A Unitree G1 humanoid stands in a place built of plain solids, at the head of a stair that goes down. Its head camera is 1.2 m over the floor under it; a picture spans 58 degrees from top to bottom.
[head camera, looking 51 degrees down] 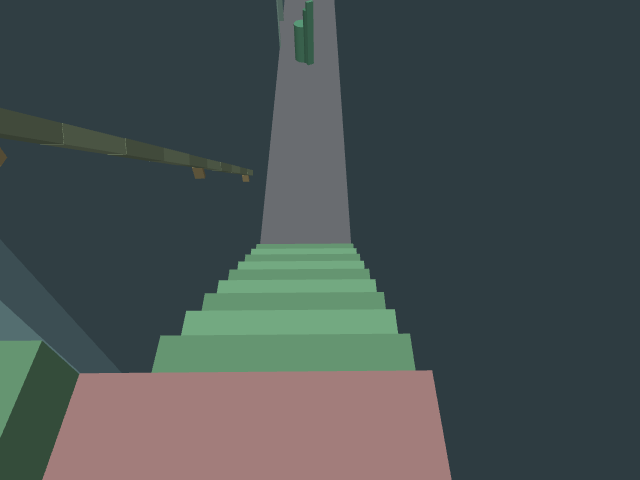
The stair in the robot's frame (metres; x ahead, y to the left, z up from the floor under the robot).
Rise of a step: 0.21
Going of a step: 0.22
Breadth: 0.89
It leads straight ahead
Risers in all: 10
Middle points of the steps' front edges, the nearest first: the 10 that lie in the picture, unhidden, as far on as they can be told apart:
0.49 0.12 0.00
0.71 0.12 -0.21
0.93 0.13 -0.42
1.15 0.13 -0.63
1.37 0.13 -0.85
1.59 0.13 -1.06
1.81 0.13 -1.27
2.03 0.13 -1.48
2.25 0.14 -1.70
2.47 0.14 -1.91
